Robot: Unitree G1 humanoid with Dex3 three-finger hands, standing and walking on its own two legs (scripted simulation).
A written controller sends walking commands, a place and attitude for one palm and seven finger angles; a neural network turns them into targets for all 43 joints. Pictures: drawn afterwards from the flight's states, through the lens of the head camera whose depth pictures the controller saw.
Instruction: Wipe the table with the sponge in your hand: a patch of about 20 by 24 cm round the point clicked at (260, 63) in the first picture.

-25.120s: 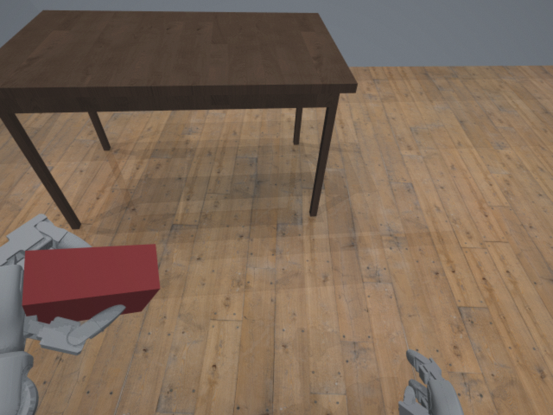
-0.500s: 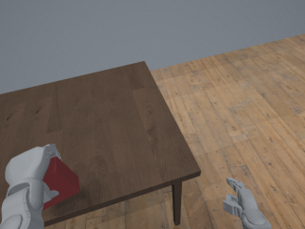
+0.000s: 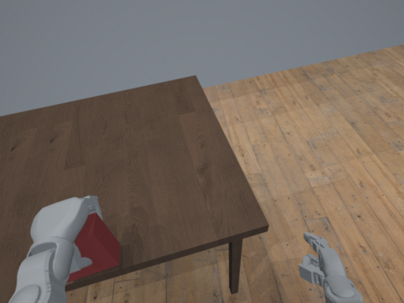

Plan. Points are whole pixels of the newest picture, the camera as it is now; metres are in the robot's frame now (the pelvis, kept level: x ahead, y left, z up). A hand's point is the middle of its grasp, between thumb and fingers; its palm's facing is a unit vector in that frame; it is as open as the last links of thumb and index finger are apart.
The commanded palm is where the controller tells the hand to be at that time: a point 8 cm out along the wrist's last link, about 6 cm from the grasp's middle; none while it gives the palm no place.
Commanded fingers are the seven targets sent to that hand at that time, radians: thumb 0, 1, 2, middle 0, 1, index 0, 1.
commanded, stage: move the sponge above the wiping area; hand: left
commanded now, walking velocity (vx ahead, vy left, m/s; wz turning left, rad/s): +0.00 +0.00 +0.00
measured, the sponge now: (85, 253) +0.19 +0.28 +0.00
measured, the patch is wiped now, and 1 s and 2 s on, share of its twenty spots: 0.00 0.00 0.05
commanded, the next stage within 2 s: lower the sponge onto the table in 0.50 s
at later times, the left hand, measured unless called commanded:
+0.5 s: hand (83, 235) +0.20 +0.26 +0.06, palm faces -0.06 -0.11 -0.99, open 9.3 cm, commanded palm +0.18 +0.28 +0.14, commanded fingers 0.00 0.10 1.30 -1.20 -1.60 -1.20 -1.60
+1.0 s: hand (74, 218) +0.22 +0.28 +0.09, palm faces +0.07 -0.03 -1.00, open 9.3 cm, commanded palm +0.18 +0.28 +0.14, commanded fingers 0.00 0.10 1.30 -1.20 -1.60 -1.20 -1.60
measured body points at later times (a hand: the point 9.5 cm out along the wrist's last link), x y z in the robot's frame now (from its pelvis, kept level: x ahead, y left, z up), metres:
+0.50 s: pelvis +0.00 +0.00 +0.00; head +0.00 -0.03 +0.45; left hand +0.20 +0.26 +0.12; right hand +0.25 -0.21 -0.08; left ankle +0.00 +0.09 -0.74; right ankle -0.02 -0.10 -0.74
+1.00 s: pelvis +0.00 +0.00 +0.00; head -0.01 -0.03 +0.45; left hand +0.21 +0.27 +0.14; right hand +0.24 -0.21 -0.09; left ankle +0.00 +0.09 -0.74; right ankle -0.02 -0.10 -0.74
